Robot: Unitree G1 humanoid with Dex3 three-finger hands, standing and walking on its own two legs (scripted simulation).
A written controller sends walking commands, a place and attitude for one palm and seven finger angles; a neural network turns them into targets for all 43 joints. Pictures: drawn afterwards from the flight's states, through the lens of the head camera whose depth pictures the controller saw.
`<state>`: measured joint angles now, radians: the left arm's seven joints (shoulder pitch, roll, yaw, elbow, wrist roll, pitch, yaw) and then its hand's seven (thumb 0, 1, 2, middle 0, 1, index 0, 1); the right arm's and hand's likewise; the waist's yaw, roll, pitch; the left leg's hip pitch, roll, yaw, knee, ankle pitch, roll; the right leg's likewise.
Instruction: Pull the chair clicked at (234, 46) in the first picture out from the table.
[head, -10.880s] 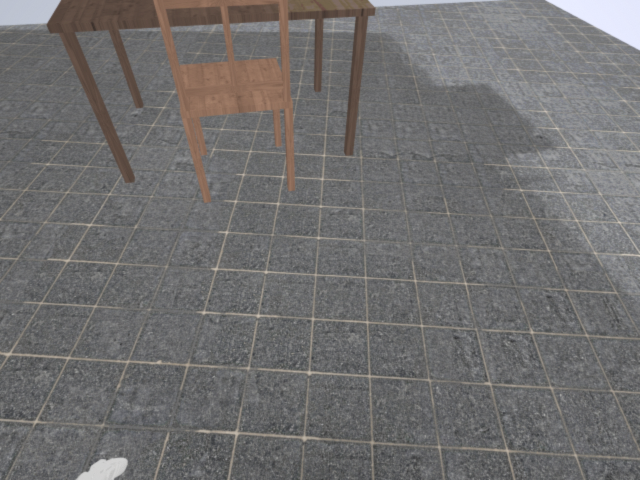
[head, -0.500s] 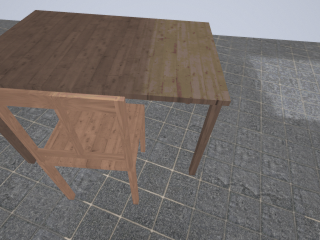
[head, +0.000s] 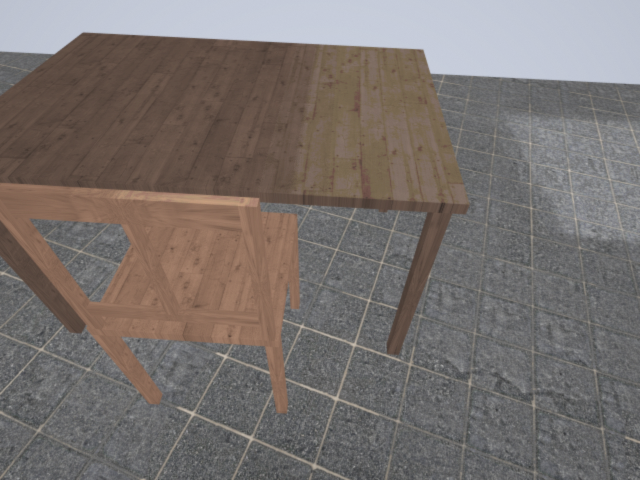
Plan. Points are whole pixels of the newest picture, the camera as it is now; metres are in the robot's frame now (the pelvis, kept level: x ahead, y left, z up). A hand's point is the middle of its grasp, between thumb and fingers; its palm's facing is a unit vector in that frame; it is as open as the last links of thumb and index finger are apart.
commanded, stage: look again from close up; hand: left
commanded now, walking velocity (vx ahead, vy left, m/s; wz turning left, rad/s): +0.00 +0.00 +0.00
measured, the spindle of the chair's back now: (154, 271) +0.47 +0.33 -0.09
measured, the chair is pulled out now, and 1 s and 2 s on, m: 0.00 0.00 0.00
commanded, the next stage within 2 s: none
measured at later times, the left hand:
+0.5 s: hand out of the picture -0.01 +0.15 -0.18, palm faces +0.03 -0.98 -0.18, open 7.4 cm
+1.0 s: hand out of the picture +0.00 +0.15 -0.18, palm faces +0.04 -0.99 -0.17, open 7.4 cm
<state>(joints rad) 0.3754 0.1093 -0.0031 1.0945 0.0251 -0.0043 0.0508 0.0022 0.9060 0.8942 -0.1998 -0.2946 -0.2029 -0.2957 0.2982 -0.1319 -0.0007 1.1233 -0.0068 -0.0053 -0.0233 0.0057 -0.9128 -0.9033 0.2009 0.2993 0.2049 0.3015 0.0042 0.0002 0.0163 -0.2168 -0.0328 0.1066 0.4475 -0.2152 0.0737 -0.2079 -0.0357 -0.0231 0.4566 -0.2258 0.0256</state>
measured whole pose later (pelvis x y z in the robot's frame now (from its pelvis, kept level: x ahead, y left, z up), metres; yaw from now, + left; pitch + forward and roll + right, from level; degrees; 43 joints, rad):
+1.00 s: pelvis +0.02 -0.01 +0.00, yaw +0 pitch -1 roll +0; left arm 0.33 0.12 0.00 1.10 0.02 -0.01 0.05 0.00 0.91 0.89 -0.20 -0.29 -0.20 -0.30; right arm 0.29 -0.13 0.01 1.14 -0.01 -0.01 -0.03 0.00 -0.91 -0.90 0.20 0.30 0.20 0.30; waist 0.00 -0.01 0.02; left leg -0.19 -0.02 0.10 0.43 -0.23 0.06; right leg -0.17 -0.02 -0.03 0.43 -0.24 0.02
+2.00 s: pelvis +0.03 -0.02 +0.00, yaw +1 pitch -1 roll +0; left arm 0.30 0.15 0.00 1.12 0.02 -0.01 0.04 0.00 0.91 0.89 -0.20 -0.29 -0.20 -0.30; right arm 0.27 -0.15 0.01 1.15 -0.01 -0.02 -0.03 0.00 -0.90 -0.90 0.20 0.30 0.20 0.30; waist 0.00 0.00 0.02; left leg -0.16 -0.02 0.09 0.40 -0.23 0.04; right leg -0.15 -0.02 -0.04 0.40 -0.24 0.00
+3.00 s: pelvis -0.03 -0.06 -0.11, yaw +3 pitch +14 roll -3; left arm 0.29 0.27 0.16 0.04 -0.28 -0.37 -0.44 0.01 0.28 0.63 -0.14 -0.20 -0.14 -0.20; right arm 0.17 -0.18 0.06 0.60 0.02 -0.26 -0.05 0.01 -0.90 -0.90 0.20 0.30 0.21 0.30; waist 0.03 0.04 -0.13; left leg -1.00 0.05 -0.04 1.27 -0.52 -0.01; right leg -0.92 0.01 -0.17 1.22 -0.55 -0.08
